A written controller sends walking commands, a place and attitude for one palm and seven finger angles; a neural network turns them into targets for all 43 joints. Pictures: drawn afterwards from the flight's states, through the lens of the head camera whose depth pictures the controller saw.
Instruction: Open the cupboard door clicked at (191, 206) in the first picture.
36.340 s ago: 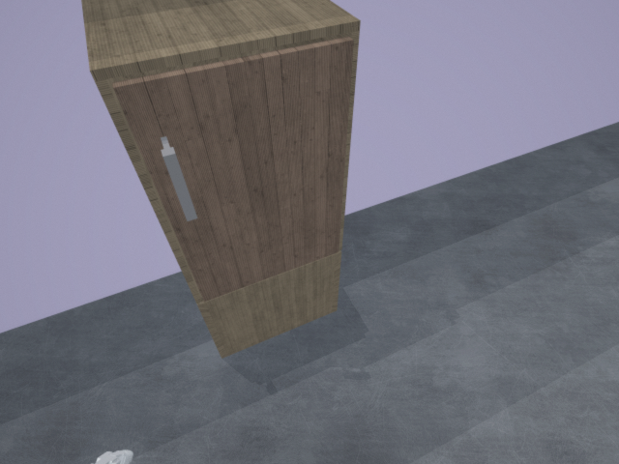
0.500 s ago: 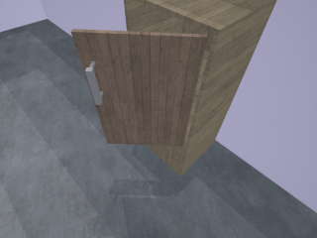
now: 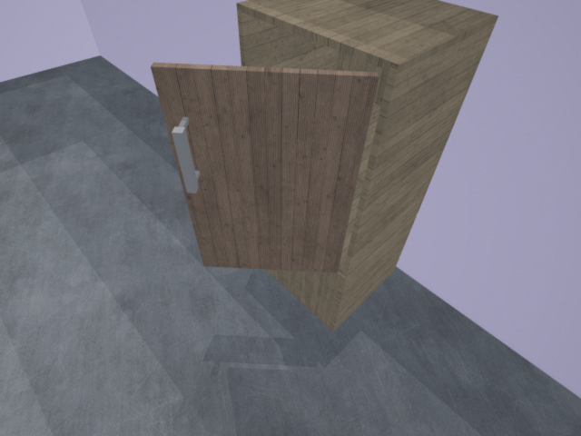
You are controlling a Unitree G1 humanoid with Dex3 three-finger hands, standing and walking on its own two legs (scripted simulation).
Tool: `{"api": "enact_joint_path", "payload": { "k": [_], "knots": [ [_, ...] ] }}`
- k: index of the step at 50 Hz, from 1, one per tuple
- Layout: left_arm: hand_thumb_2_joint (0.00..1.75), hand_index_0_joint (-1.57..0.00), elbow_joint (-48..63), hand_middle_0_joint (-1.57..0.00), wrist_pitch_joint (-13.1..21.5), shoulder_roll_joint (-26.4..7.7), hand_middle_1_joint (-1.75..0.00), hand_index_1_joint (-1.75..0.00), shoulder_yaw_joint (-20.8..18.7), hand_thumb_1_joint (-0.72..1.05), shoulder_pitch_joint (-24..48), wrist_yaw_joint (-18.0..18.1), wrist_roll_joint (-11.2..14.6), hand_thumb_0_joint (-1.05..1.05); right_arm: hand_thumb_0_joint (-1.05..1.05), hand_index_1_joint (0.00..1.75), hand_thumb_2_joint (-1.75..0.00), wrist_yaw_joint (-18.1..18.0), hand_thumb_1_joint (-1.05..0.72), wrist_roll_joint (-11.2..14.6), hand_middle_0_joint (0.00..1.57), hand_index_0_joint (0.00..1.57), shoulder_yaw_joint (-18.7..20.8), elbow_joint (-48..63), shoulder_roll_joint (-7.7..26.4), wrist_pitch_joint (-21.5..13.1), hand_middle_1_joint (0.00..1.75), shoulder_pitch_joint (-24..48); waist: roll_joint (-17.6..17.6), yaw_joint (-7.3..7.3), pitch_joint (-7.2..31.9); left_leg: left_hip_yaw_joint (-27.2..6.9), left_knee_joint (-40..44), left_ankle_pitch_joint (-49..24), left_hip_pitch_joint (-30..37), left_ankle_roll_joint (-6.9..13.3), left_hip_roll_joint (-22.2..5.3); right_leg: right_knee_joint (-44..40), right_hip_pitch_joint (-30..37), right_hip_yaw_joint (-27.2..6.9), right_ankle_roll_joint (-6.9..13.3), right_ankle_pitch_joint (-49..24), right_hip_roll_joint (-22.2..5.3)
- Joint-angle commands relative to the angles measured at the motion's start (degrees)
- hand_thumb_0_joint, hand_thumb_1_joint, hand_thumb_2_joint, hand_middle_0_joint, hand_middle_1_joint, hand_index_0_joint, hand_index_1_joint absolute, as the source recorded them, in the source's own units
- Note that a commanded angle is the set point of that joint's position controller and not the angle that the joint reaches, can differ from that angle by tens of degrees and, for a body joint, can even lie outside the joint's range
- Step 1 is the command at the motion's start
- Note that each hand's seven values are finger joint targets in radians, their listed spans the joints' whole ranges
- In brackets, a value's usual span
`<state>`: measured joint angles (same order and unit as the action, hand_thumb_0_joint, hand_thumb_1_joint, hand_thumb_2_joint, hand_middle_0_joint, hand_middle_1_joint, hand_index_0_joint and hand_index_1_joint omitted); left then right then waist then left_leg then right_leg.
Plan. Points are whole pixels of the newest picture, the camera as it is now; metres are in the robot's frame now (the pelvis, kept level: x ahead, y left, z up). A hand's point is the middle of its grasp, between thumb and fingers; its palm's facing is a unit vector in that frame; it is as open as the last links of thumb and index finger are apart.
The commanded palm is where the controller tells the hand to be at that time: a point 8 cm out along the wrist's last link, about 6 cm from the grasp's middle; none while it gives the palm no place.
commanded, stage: shuffle to correct the standing spot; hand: left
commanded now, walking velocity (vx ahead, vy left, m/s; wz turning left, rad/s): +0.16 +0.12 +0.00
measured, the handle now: (188, 156) +0.61 +0.24 +0.04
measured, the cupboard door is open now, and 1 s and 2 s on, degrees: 43 43 43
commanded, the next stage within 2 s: come to a stop and stand still in 0.38 s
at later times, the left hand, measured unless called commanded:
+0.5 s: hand out of the picture +0.06 +0.20 -0.17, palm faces -0.01 -0.99 -0.17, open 7.4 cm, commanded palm none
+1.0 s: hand out of the picture +0.13 +0.20 -0.17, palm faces +0.04 -0.97 -0.23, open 7.3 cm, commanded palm none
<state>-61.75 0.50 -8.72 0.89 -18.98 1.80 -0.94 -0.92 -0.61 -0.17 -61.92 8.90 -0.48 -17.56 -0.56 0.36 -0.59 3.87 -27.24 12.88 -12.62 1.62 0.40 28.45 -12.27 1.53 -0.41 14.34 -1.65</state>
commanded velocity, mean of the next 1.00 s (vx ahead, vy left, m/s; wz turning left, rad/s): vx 0.02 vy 0.04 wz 0.00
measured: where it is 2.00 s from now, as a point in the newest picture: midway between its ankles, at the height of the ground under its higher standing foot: outside the picture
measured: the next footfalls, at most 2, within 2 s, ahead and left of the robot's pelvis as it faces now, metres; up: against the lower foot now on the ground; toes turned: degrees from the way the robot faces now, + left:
right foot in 0.60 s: +0.12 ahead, -0.09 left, +0.00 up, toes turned +1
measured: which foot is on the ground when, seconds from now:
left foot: down 0.00-1.00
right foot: down 0.00-0.32, up 0.34-0.58, down 0.60-1.00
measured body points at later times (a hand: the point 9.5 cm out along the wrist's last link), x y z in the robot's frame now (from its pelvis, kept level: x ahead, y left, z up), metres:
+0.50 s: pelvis +0.05 +0.03 +0.00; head +0.06 +0.04 +0.45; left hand +0.06 +0.25 -0.16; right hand +0.00 -0.18 -0.15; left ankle +0.02 +0.10 -0.74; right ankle +0.05 -0.08 -0.70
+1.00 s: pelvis +0.07 +0.02 -0.01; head +0.09 +0.02 +0.44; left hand +0.13 +0.25 -0.16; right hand +0.08 -0.20 -0.17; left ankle +0.03 +0.10 -0.74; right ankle +0.08 -0.09 -0.74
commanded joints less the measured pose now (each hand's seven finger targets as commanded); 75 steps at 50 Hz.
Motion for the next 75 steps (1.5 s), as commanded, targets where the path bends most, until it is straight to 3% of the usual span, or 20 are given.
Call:
{"api": "enact_joint_path", "payload": {
  "k": [1,9,12,14,16,19,27,30,32,34,38,40,45,48,49,50,51,53,62,75],
  "knots": [
    [0.90,-0.20,1.8,-0.20,1.1,-5.4,-0.30,-0.30,-1.1,0.90,-2.8,0.3,0.0,0.00,0.00,0.30,-0.90,-0.3,-0.90,-0.1,0.20,0.20,0.9,1.6,5.3,-1.1,0.30,-2.8,-0.3,-0.08,-3.8,-6.5,6.8,5.7,-2.6,0.5,-5.0,-7.5,-2.6,-6.1,2.6,4.9,-4.3],
    [0.90,-0.20,2.6,-0.20,0.4,-8.2,-0.30,-0.30,-3.4,0.90,-5.0,0.1,-0.3,0.00,0.00,0.30,-0.90,0.4,-0.90,-0.7,0.20,0.20,1.3,2.2,3.8,0.2,0.30,-4.1,-6.6,-0.35,-9.1,-0.9,-5.6,10.4,-7.7,-0.2,-0.8,-15.5,-7.6,-15.5,7.0,26.4,-11.1],
    [0.90,-0.20,3.2,-0.20,0.4,-7.4,-0.30,-0.30,-3.7,0.90,-3.8,-0.1,-0.4,0.00,0.00,0.30,-0.90,0.5,-0.90,-0.6,0.20,0.20,1.1,1.7,3.5,-0.6,0.30,-6.9,-2.4,0.49,-8.7,-1.8,-0.1,9.1,-2.9,0.3,-1.2,-9.9,-9.5,-10.5,6.5,19.8,-8.4],
    [0.90,-0.20,3.7,-0.20,0.2,-5.2,-0.30,-0.30,-3.5,0.90,-3.6,-0.3,-0.7,0.00,0.00,0.30,-0.90,0.3,-0.90,-0.7,0.20,0.20,1.6,1.1,5.7,-1.0,0.30,-9.6,5.5,1.04,-9.0,-8.8,6.9,14.9,-1.9,2.2,-5.9,-1.0,-11.4,-3.3,4.6,16.9,-3.0],
    [0.90,-0.20,5.1,-0.20,0.4,-2.3,-0.30,-0.30,-2.7,0.90,-1.3,-0.6,-1.2,0.00,0.00,0.30,-0.90,-0.3,-0.90,-0.8,0.20,0.20,2.2,0.8,8.3,-1.3,0.30,-12.7,14.2,2.19,-10.1,-23.1,17.6,19.9,1.4,8.3,-15.0,15.8,-18.4,4.2,2.7,14.0,1.3],
    [0.90,-0.20,6.0,-0.20,1.4,-1.5,-0.30,-0.30,-2.7,0.90,1.8,-1.1,-0.9,0.00,0.00,0.30,-0.90,-0.4,-0.90,-0.7,0.20,0.20,1.6,1.3,6.5,-2.4,0.30,-11.9,5.9,1.62,-8.2,-22.0,15.2,1.0,5.5,12.9,-17.3,25.6,-22.9,1.1,3.3,14.5,-2.5],
    [0.90,-0.20,4.2,-0.20,1.8,0.3,-0.30,-0.30,-2.7,0.90,-1.7,-0.9,-0.4,0.00,0.00,0.30,-0.90,-1.2,-0.90,-0.2,0.20,0.20,0.9,0.6,4.7,-2.8,0.30,-9.3,1.8,-2.08,-1.4,-6.9,4.6,-19.1,0.2,6.9,-10.2,-0.9,2.0,4.4,1.8,-3.6,-0.7],
    [0.90,-0.20,1.7,-0.20,2.4,-7.2,-0.30,-0.30,-3.6,0.90,-7.5,0.3,0.1,0.00,0.00,0.30,-0.90,-1.2,-0.90,0.5,0.20,0.20,0.3,1.0,1.1,-2.7,0.30,-9.6,-8.9,-2.66,2.4,-0.4,-5.9,5.6,-13.1,-0.5,-1.9,-1.8,17.2,-13.6,10.4,-38.2,-19.1],
    [0.90,-0.20,2.4,-0.20,1.7,-7.4,-0.30,-0.30,-3.4,0.90,-3.2,0.7,0.2,0.00,0.00,0.30,-0.90,-1.5,-0.90,0.6,0.20,0.20,0.7,0.1,-0.6,-1.1,0.30,-9.3,-8.9,-0.59,-0.2,-1.7,-7.3,12.8,-7.1,-1.6,-2.4,-2.2,7.4,-10.4,12.6,-45.2,-18.9],
    [0.90,-0.20,3.8,-0.20,1.0,-6.0,-0.30,-0.30,-3.0,0.90,2.2,1.2,0.3,0.00,0.00,0.30,-0.90,-1.4,-0.90,0.6,0.20,0.20,0.9,-1.1,-1.1,-0.2,0.30,-10.9,-10.8,1.24,-3.1,-1.9,-0.5,2.5,-2.6,-1.5,-4.1,-0.1,1.6,-5.3,9.1,-40.9,-15.0],
    [0.90,-0.20,6.0,-0.20,-0.7,-3.4,-0.30,-0.30,-3.0,0.90,3.0,1.4,0.5,0.00,0.00,0.30,-0.90,-2.0,-0.90,-0.1,0.20,0.20,1.7,-0.9,3.0,-1.0,0.30,-8.8,9.7,-0.49,-2.9,-7.1,4.0,-51.6,5.0,1.6,-11.9,6.9,-2.5,1.3,1.8,-11.5,-4.1],
    [0.90,-0.20,6.7,-0.20,-1.3,-4.1,-0.30,-0.30,-3.4,0.90,3.6,1.4,0.4,0.00,0.00,0.30,-0.90,-2.3,-0.90,-0.2,0.20,0.20,2.0,0.0,4.1,-0.9,0.30,-7.7,9.8,-0.24,-1.3,-8.8,3.6,-63.2,10.7,4.3,-14.4,9.9,-6.7,1.6,1.3,5.4,-1.8],
    [0.90,-0.20,7.0,-0.20,-1.4,-3.2,-0.30,-0.30,-3.7,0.90,3.6,0.9,0.0,0.00,0.00,0.30,-0.90,-2.3,-0.90,-0.5,0.20,0.20,2.9,2.3,5.5,-0.6,0.30,-2.6,5.4,-1.12,-0.3,-7.4,1.7,-50.2,10.8,6.4,-13.8,5.4,-4.7,0.5,1.1,2.4,-1.7],
    [0.90,-0.20,5.7,-0.20,-0.3,-4.5,-0.30,-0.30,-3.5,0.90,0.9,0.9,-0.1,0.00,0.00,0.30,-0.90,-2.0,-0.90,-0.1,0.20,0.20,2.8,3.1,4.1,-0.6,0.30,-1.7,-0.6,-1.10,1.7,-4.3,-0.5,-26.2,4.1,1.9,-7.9,-0.4,3.4,-5.7,2.7,-24.0,-5.7],
    [0.90,-0.20,3.8,-0.20,0.4,-8.2,-0.30,-0.30,-3.5,0.90,-3.0,3.0,-0.2,0.00,0.00,0.30,-0.90,-1.5,-0.90,1.2,0.20,0.20,3.2,7.5,8.0,-1.3,0.30,2.3,0.7,-1.51,4.2,-2.3,-8.3,-34.1,5.4,-1.0,-8.6,0.9,2.1,-4.1,1.8,-40.2,-7.6],
    [0.90,-0.20,6.6,-0.20,0.6,-8.9,-0.30,-0.30,-3.4,0.90,0.1,2.6,0.3,0.00,0.00,0.30,-0.90,-0.9,-0.90,0.6,0.20,0.20,2.9,8.4,5.7,-0.9,0.30,-1.1,-0.1,0.43,6.3,-3.6,-4.4,-11.4,0.9,-1.2,-5.5,2.4,4.5,-6.9,4.8,-28.4,-9.6],
    [0.90,-0.20,6.9,-0.20,0.7,-7.4,-0.30,-0.30,-2.8,0.90,2.0,2.1,0.5,0.00,0.00,0.30,-0.90,-0.8,-0.90,0.4,0.20,0.20,2.4,7.5,4.4,-0.5,0.30,-0.2,0.0,0.78,5.8,-3.6,-0.7,-5.3,2.9,-0.5,-5.8,2.3,1.4,-8.1,5.4,-23.2,-9.2],
    [0.90,-0.20,7.1,-0.20,0.8,-6.4,-0.30,-0.30,-2.0,0.90,3.6,1.3,0.4,0.00,0.00,0.30,-0.90,-0.5,-0.90,-0.3,0.20,0.20,2.0,7.4,4.6,-0.6,0.30,-1.3,6.5,0.89,2.6,-5.2,2.1,-8.3,2.5,0.8,-7.5,0.7,-1.5,-5.3,4.5,-11.2,-5.4],
    [0.90,-0.20,5.1,-0.20,1.0,-7.8,-0.30,-0.30,-1.3,0.90,2.7,0.2,0.2,0.00,0.00,0.30,-0.90,0.2,-0.90,-0.5,0.20,0.20,1.0,6.2,6.2,0.1,0.30,-1.9,-3.5,1.03,-8.2,-4.0,5.8,8.1,-0.1,0.9,-4.4,-12.2,-9.5,-9.9,4.3,15.8,-5.2],
    [0.90,-0.20,2.9,-0.20,1.3,-7.2,-0.30,-0.30,-2.0,0.90,1.2,-0.1,0.5,0.00,0.00,0.30,-0.90,0.1,-0.90,-0.7,0.20,0.20,0.2,0.8,4.1,-0.4,0.30,-7.2,0.5,0.34,-5.0,-3.9,6.3,7.7,-3.1,0.4,-4.4,-13.2,-5.3,-9.4,4.3,15.4,-5.6]
  ]
}}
